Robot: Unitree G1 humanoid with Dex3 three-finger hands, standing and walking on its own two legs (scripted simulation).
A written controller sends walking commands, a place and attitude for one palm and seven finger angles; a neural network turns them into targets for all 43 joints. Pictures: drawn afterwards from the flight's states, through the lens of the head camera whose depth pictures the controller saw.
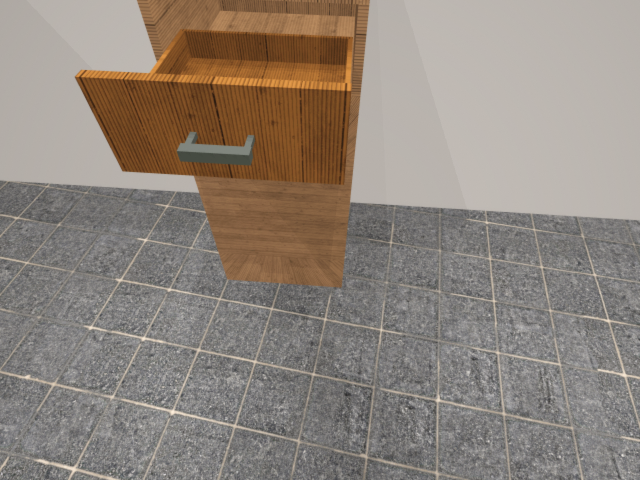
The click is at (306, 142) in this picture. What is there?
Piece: drawer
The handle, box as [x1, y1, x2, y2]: [177, 132, 254, 165]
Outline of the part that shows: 177,149 179,159 182,161 250,165 252,159 251,149 254,142 253,135 248,135 243,147 195,144 194,143 197,138 196,132 190,132 185,142 180,143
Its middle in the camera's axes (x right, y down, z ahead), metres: -0.16 -0.14 +0.59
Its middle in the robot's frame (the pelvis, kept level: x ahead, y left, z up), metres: +0.55 +0.18 +0.10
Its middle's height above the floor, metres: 0.88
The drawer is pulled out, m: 0.29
